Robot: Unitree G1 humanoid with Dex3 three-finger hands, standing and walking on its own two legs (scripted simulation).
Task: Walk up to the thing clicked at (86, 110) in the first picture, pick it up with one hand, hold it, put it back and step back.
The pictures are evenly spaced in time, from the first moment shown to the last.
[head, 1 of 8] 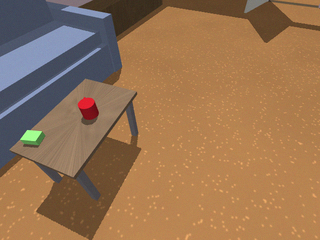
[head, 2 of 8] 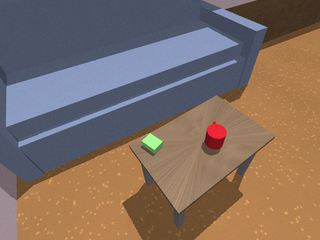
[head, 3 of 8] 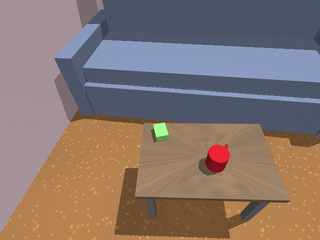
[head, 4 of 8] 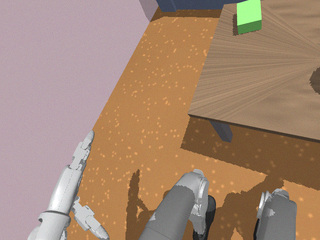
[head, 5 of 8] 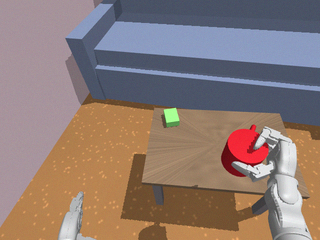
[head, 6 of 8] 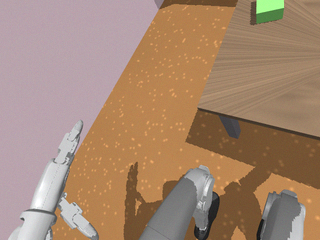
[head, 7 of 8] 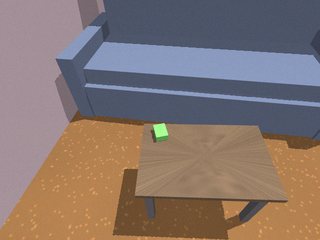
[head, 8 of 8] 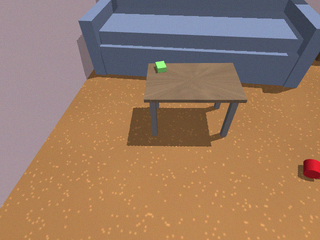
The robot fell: no
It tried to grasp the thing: yes
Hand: right
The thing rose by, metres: 0.28
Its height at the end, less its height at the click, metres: -0.44
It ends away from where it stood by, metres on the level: 0.88
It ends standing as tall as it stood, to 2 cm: yes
